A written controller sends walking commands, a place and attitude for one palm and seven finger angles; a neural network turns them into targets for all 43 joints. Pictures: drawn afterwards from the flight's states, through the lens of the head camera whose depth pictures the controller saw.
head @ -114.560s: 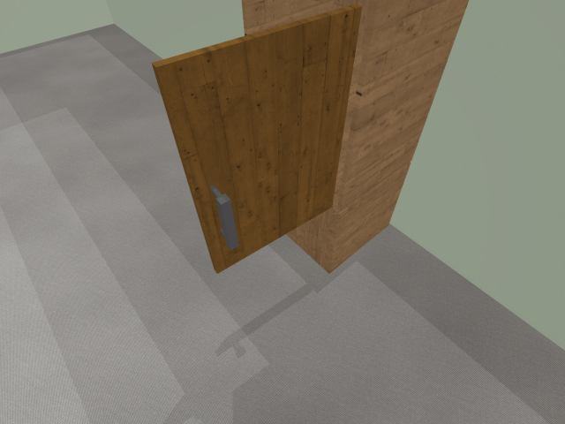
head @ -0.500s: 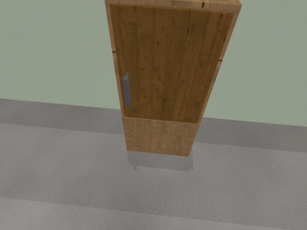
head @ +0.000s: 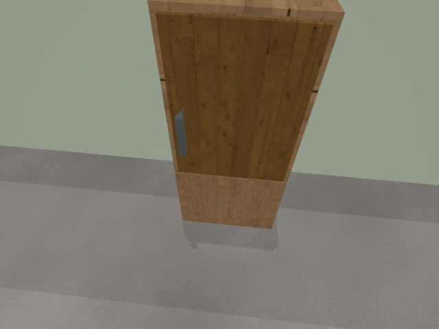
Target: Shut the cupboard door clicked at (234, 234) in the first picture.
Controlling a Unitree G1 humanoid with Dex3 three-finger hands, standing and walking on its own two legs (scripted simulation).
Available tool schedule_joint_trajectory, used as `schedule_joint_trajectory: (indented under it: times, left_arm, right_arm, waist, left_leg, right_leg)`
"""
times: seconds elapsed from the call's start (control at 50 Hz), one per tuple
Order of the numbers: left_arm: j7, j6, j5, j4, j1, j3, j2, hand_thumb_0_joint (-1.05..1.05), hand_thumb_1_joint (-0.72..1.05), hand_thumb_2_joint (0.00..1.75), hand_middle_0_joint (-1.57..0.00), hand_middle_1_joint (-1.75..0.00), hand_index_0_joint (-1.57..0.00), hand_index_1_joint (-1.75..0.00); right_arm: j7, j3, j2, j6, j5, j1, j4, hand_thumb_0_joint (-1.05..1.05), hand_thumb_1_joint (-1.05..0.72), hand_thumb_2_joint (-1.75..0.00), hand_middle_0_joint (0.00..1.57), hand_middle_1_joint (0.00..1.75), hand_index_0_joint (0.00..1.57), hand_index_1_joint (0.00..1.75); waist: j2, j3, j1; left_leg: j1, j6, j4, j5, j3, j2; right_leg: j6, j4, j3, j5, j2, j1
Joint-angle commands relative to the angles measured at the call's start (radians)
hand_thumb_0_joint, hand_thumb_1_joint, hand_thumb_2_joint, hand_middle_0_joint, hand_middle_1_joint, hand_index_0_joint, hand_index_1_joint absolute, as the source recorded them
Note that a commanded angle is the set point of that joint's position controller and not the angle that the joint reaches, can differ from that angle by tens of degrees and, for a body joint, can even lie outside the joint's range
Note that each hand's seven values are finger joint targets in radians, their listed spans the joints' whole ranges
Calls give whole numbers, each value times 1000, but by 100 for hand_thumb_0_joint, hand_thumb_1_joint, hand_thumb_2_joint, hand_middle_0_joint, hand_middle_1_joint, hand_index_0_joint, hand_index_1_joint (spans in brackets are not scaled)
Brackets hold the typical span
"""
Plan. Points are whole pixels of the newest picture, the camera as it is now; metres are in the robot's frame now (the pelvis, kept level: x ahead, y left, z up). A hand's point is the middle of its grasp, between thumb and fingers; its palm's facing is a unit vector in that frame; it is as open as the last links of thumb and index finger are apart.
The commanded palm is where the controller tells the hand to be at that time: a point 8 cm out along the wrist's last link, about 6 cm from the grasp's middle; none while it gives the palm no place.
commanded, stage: take the last steps up to it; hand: left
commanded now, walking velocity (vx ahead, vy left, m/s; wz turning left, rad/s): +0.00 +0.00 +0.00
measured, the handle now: (182, 132) +0.71 +0.16 -0.11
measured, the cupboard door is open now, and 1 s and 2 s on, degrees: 0 0 0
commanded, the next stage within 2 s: come to a stop and stand still in 0.80 s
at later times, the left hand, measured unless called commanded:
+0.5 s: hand out of the picture -0.01 +0.17 -0.19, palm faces +0.03 -0.99 -0.15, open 7.3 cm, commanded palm none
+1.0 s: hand (175, 296) +0.23 +0.11 -0.17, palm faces +0.00 -0.98 -0.21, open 7.2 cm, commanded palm none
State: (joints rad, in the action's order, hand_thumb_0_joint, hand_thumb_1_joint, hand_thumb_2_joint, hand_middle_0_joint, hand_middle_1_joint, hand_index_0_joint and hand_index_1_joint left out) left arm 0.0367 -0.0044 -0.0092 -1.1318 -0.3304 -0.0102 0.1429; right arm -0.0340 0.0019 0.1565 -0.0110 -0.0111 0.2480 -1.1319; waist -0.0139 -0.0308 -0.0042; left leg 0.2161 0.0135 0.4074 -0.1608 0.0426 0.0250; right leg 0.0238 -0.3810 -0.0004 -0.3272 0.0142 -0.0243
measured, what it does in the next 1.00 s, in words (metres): walks ahead: right foot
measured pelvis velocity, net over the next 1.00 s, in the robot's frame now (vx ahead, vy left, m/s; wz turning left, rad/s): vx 0.20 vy -0.06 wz -0.06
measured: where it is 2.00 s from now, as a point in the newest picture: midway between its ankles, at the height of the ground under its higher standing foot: outside the picture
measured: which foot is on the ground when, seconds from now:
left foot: down 0.00-0.78, up 0.80-1.00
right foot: down 0.00-0.44, up 0.46-0.76, down 0.78-1.00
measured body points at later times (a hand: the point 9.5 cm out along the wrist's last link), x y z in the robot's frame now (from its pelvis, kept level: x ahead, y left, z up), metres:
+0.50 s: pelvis +0.07 +0.01 -0.02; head +0.08 +0.03 +0.43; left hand -0.01 +0.23 -0.18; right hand +0.03 -0.22 -0.17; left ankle +0.04 +0.12 -0.74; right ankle -0.06 -0.09 -0.69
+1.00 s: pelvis +0.20 -0.06 +0.00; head +0.22 -0.07 +0.45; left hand +0.23 +0.16 -0.16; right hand +0.19 -0.28 -0.16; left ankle +0.19 +0.08 -0.69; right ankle +0.21 -0.14 -0.74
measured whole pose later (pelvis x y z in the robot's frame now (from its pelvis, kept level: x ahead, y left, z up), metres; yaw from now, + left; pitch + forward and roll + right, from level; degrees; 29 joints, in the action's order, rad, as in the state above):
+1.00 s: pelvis +0.20 -0.06 +0.00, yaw -3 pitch +0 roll +1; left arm 0.03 -0.02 -0.03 -1.06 -0.27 -0.06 0.13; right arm -0.02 -0.03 0.15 0.00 -0.02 0.27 -1.07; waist 0.01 -0.05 -0.01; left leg 0.41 0.00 0.91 -0.39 0.06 0.07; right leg 0.07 -0.45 0.14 -0.21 0.00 -0.25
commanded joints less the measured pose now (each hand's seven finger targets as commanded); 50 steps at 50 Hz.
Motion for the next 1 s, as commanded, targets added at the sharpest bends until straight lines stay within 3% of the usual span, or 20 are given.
schedule_joint_trajectory:
  times: [0.0,0.1,0.18,0.26,0.34,0.38,0.4,0.42,0.44,0.48,0.58,0.66,0.7,0.72,0.74,0.76,0.78,0.84,0.88,0.98]
  left_arm:
    - [6,-9,-3,5,-104,-14,98,0,90,90,-20,-30,-20,-30]
    - [7,-10,-3,6,-99,-16,97,0,90,90,-20,-30,-20,-30]
    - [-1,-1,-7,-8,-120,-26,93,0,90,90,-20,-30,-20,-30]
    - [-11,1,-12,-2,-151,-50,122,0,90,90,-20,-30,-20,-30]
    - [-10,-14,-19,9,-155,-60,122,0,90,90,-20,-30,-20,-30]
    - [-13,-19,-13,20,-123,-62,109,0,90,90,-20,-30,-20,-30]
    - [-17,-27,-6,37,-123,-56,74,0,90,90,-20,-30,-20,-30]
    - [-17,-40,-1,73,-57,-43,54,0,90,90,-20,-30,-20,-30]
    - [-10,-34,-6,87,-2,-51,76,0,90,90,-20,-30,-20,-30]
    - [-18,-28,-7,90,11,-55,48,0,90,90,-20,-30,-20,-30]
    - [-46,-2,-11,110,-4,-53,4,0,90,90,-20,-30,-20,-30]
    - [-51,-5,-14,120,11,-65,22,0,90,90,-20,-30,-20,-30]
    - [-49,-9,-17,89,-77,-77,43,0,90,90,-20,-30,-20,-30]
    - [-45,-17,-18,70,-157,-88,91,0,90,90,-20,-30,-20,-30]
    - [-36,-30,-24,46,-257,-106,166,0,90,90,-20,-30,-20,-30]
    - [-25,-31,-17,51,-281,-117,243,0,90,90,-20,-30,-20,-30]
    - [-17,-24,-7,74,-206,-108,231,0,90,90,-20,-30,-20,-30]
    - [-3,-27,-15,127,3,-79,123,0,90,90,-20,-30,-20,-30]
    - [-3,-38,-20,137,28,-69,93,0,90,90,-20,-30,-20,-30]
    - [4,-41,-20,92,-25,-56,97,0,90,90,-20,-30,-20,-30]
  right_arm:
    - [-10,-19,96,14,-3,50,28,0,-90,-90,20,30,20,30]
    - [-11,-20,97,16,-3,51,27,0,-90,-90,20,30,20,30]
    - [-4,-26,88,6,-12,77,15,0,-90,-90,20,30,20,30]
    - [10,-35,65,7,-16,34,52,0,-90,-90,20,30,20,30]
    - [14,-42,56,26,-16,24,82,0,-90,-90,20,30,20,30]
    - [4,-44,68,47,-18,187,32,0,-90,-90,20,30,20,30]
    - [-6,-58,133,60,-29,328,-15,0,-90,-90,20,30,20,30]
    - [-14,-67,173,64,-28,442,-48,0,-90,-90,20,30,20,30]
    - [-21,-49,150,61,-30,460,-57,0,-90,-90,20,30,20,30]
    - [-21,-40,102,66,-23,339,-20,0,-90,-90,20,30,20,30]
    - [-16,-40,92,75,-19,218,6,0,-90,-90,20,30,20,30]
    - [-7,-52,109,58,-22,197,1,0,-90,-90,20,30,20,30]
    - [-3,-56,115,46,-17,184,3,0,-90,-90,20,30,20,30]
    - [4,-55,101,45,-10,178,7,0,-90,-90,20,30,20,30]
    - [13,-47,52,45,-1,183,24,0,-90,-90,20,30,20,30]
    - [15,-45,12,39,6,191,62,0,-90,-90,20,30,20,30]
    - [16,-51,30,26,-3,174,65,0,-90,-90,20,30,20,30]
    - [19,-52,10,24,-13,142,51,0,-90,-90,20,30,20,30]
    - [23,-44,-17,14,-15,173,39,0,-90,-90,20,30,20,30]
    - [16,-21,-44,2,3,121,58,0,-90,-90,20,30,20,30]
  waist:
    - [14,-57,2]
    - [17,-53,2]
    - [-2,-87,2]
    - [-128,-180,23]
    - [-115,-230,10]
    - [2,-133,-62]
    - [178,-37,-97]
    - [328,-10,-120]
    - [267,-36,-119]
    - [80,-116,-61]
    - [171,-111,6]
    - [152,-122,19]
    - [103,-100,65]
    - [17,-69,107]
    - [-189,-19,149]
    - [-373,18,134]
    - [-255,-43,102]
    - [-125,-90,12]
    - [-49,-45,-18]
    - [-22,12,3]
  left_leg:
    - [-108,-38,-34,151,-80,75]
    - [-110,-37,-32,169,-77,76]
    - [-62,-34,2,-114,-42,52]
    - [119,-25,180,-209,40,5]
    - [201,-22,253,-243,66,25]
    - [-90,-51,69,-47,61,20]
    - [-318,-128,51,222,-149,161]
    - [-420,-223,-36,490,-348,342]
    - [-362,-234,-66,567,-362,391]
    - [-186,-236,-113,416,-257,378]
    - [-59,-173,-189,174,-42,259]
    - [7,-158,-152,1,-12,246]
    - [75,-128,-41,-67,22,204]
    - [149,-103,97,-98,65,144]
    - [264,-56,359,-267,142,29]
    - [328,-50,683,-504,101,-29]
    - [352,-55,810,-460,2,12]
    - [305,-46,801,-259,-56,97]
    - [194,-33,678,-223,-29,87]
    - [126,5,344,-190,3,32]
  right_leg:
    - [18,100,-75,222,-102,-178]
    - [18,96,-73,244,-101,-169]
    - [42,101,-86,-54,-99,-195]
    - [112,185,-218,-253,-175,-194]
    - [172,118,-240,55,-225,-148]
    - [121,-146,-97,383,-131,-224]
    - [67,-428,1,347,-26,-391]
    - [39,-683,69,-152,38,-574]
    - [50,-793,-13,-212,-21,-598]
    - [39,-798,-25,-143,-89,-590]
    - [15,-527,41,16,-102,-468]
    - [16,-334,110,76,-63,-323]
    - [19,-248,151,135,-18,-158]
    - [31,-187,106,110,-28,-27]
    - [89,-49,-143,-36,-197,72]
    - [172,184,-487,-153,-415,37]
    - [192,248,-509,-317,-417,-62]
    - [179,209,-310,-157,-356,-281]
    - [162,203,-155,18,-305,-335]
    - [150,86,-66,597,-271,-190]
